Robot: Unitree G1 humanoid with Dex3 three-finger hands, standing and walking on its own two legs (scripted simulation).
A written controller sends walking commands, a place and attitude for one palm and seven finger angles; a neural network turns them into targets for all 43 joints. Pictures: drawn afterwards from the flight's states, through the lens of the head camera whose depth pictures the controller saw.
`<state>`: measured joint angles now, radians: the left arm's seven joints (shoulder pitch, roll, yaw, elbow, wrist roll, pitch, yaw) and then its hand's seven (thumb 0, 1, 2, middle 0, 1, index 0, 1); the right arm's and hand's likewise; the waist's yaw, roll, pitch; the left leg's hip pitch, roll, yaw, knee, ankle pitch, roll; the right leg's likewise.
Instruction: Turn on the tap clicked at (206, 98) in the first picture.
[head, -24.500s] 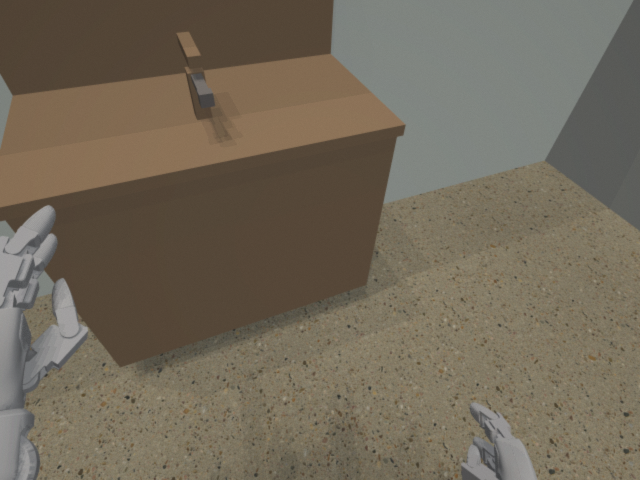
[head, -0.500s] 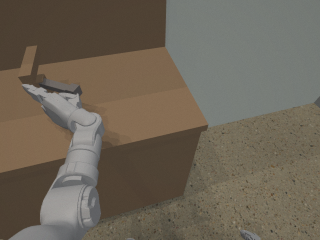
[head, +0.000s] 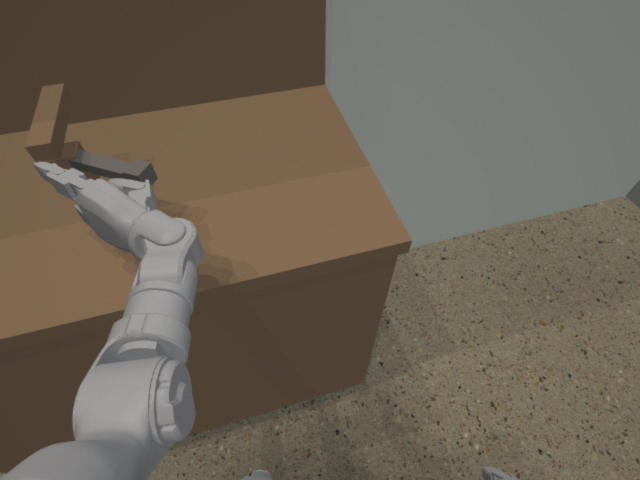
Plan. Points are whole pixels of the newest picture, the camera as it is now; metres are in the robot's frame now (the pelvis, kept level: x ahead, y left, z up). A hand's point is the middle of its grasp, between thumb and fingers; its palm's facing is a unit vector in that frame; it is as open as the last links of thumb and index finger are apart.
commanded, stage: push the lever round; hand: left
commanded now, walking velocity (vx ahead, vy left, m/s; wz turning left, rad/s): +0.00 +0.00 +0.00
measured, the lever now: (140, 175) +0.47 +0.24 +0.12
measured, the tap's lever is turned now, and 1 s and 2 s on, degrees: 55 56 86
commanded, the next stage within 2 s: lift the hand up off the lever in 1.78 s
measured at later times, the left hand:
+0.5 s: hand (148, 187) +0.45 +0.23 +0.12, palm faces +0.86 -0.50 -0.06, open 8.5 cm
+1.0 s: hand (148, 188) +0.45 +0.23 +0.12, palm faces +0.86 -0.51 -0.07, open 8.6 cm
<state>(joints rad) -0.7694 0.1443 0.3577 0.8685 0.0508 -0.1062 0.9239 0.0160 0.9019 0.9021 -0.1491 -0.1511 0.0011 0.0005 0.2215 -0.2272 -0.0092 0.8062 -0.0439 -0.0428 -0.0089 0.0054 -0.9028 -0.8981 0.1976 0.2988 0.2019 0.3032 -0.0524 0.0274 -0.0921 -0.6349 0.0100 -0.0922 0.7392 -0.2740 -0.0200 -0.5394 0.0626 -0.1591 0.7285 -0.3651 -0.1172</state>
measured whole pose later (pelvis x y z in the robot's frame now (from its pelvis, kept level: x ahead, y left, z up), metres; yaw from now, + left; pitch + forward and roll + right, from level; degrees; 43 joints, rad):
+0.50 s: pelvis +0.01 -0.01 +0.00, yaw +1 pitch +9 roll +0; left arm -0.75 0.14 0.34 0.84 0.04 -0.11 0.91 0.02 0.90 0.90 -0.15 -0.15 0.00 0.00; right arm 0.20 -0.23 -0.01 0.80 -0.04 -0.04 -0.01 0.01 -0.90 -0.90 0.20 0.30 0.20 0.30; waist -0.03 0.02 -0.09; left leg -0.61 0.00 -0.10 0.72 -0.28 -0.02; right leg -0.52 0.06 -0.17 0.72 -0.38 -0.13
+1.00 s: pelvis +0.01 -0.02 +0.00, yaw +1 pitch +9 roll +1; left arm -0.74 0.16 0.38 0.84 0.04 -0.08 0.87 0.02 0.90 0.90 -0.15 -0.15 0.00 0.00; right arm 0.21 -0.24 -0.01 0.79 -0.04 -0.03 -0.02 0.00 -0.90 -0.90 0.20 0.30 0.20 0.30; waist -0.05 0.02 -0.09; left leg -0.62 0.01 -0.11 0.72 -0.28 -0.01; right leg -0.52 0.06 -0.17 0.72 -0.38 -0.13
